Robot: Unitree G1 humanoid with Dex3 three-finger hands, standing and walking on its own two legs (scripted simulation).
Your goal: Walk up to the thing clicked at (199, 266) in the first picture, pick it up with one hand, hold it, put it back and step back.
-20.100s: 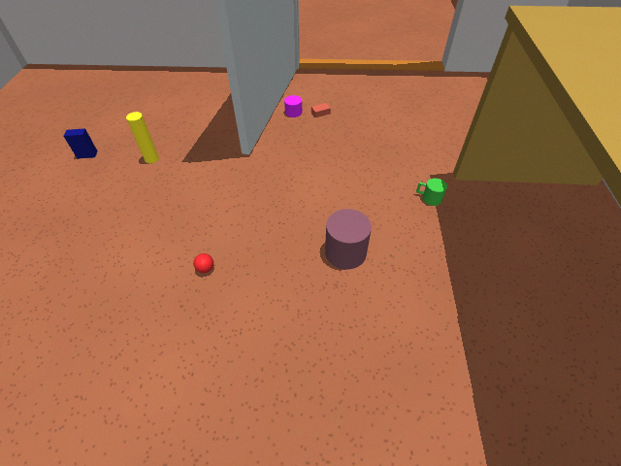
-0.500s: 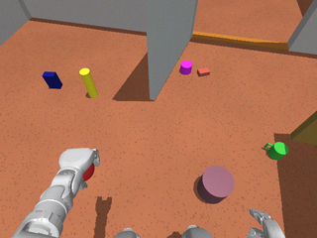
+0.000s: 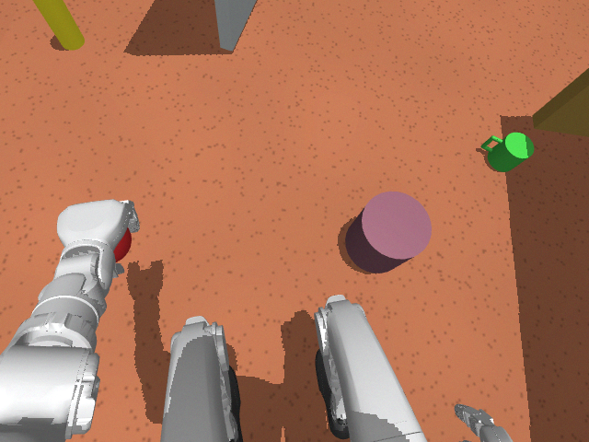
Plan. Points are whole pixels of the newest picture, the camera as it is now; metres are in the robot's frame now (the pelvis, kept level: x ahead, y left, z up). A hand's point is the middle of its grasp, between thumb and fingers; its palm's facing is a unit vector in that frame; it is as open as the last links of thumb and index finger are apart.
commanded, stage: crouch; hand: left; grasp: from above
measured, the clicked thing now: (104, 240) +0.43 +0.24 -0.15
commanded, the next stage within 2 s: lower in 1.08 s
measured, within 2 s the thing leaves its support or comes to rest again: neither
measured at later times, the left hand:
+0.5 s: hand (135, 256) +0.44 +0.24 -0.29, palm faces -0.47 -0.04 -0.88, open 8.7 cm
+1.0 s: hand (145, 256) +0.45 +0.24 -0.35, palm faces -0.47 -0.03 -0.88, open 8.7 cm
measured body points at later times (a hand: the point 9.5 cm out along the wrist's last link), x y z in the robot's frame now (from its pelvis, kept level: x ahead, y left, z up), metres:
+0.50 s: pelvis +0.00 -0.01 -0.11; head +0.23 +0.03 +0.27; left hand +0.46 +0.24 -0.24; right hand +0.07 -0.29 -0.23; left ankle +0.07 +0.12 -0.50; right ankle +0.07 -0.14 -0.50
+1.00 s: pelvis -0.02 -0.01 -0.18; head +0.23 +0.03 +0.20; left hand +0.47 +0.24 -0.30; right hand +0.01 -0.29 -0.29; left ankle +0.07 +0.12 -0.50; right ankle +0.07 -0.14 -0.50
